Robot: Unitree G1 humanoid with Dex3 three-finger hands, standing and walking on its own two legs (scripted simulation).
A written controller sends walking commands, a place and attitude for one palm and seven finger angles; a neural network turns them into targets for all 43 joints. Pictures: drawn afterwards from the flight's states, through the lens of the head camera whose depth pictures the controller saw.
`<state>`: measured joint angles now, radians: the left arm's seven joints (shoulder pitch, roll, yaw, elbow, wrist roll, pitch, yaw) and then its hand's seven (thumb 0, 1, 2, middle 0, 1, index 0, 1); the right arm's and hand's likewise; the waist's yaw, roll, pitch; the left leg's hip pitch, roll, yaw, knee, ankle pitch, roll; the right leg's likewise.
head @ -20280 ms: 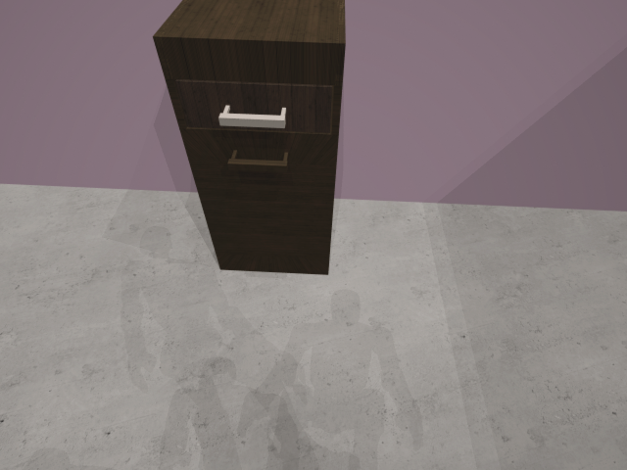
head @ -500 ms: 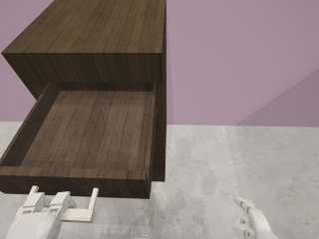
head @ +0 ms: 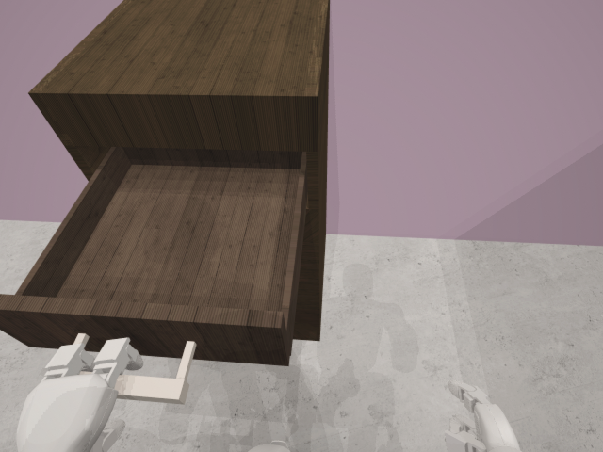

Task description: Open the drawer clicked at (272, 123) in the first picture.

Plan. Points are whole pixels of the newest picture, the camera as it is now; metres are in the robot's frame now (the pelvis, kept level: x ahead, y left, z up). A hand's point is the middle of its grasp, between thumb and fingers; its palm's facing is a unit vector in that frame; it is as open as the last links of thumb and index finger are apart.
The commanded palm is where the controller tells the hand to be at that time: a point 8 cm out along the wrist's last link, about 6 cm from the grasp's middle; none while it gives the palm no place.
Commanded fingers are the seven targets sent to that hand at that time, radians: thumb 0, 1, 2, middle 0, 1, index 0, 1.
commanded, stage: open the thumb to release the handle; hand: left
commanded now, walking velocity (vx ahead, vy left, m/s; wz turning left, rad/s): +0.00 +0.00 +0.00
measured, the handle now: (126, 366) +0.21 +0.25 +0.02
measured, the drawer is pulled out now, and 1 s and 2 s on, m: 0.30 0.30 0.30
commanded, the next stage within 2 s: lift the hand off the handle in 0.14 s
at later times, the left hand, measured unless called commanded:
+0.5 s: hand (123, 410) +0.17 +0.24 +0.00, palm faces -0.02 -0.10 -0.99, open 13.8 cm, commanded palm +0.15 +0.25 +0.05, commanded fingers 0.00 -0.50 0.30 -0.30 -1.20 -0.30 -1.20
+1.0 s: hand (92, 396) +0.17 +0.25 +0.06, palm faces +0.01 -0.13 -0.99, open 13.7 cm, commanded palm +0.14 +0.25 +0.12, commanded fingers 0.00 -0.50 0.30 -0.30 -1.20 -0.30 -1.20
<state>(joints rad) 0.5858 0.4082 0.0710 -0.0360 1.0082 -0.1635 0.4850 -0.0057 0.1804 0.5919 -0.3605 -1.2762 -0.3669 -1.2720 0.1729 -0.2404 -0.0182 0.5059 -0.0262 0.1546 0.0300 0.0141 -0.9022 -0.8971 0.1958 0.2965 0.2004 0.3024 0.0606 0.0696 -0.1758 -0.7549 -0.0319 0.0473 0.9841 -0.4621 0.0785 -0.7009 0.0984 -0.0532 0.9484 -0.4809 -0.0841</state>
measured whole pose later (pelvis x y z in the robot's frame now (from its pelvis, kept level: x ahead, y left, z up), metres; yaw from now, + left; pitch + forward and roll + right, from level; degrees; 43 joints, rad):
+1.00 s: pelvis +0.01 +0.00 +0.02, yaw +0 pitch +8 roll -1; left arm 0.60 0.43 0.02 -0.20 0.94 -0.09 0.36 0.00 -0.49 0.30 -0.31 -1.20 -0.34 -1.21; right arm 0.18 -0.25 -0.01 0.49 -0.01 0.12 0.03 0.01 -0.90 -0.90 0.20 0.30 0.20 0.30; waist 0.08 0.08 -0.15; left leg -0.57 -0.04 0.05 0.83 -0.41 0.08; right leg -0.51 0.10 -0.04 0.79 -0.42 -0.08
